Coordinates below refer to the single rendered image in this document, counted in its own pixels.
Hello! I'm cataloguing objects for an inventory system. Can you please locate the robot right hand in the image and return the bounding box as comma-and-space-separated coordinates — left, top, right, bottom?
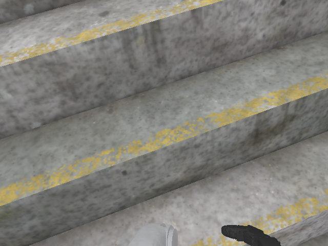
221, 225, 281, 246

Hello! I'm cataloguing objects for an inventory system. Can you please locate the robot left thigh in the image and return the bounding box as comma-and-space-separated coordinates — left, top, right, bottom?
128, 223, 178, 246

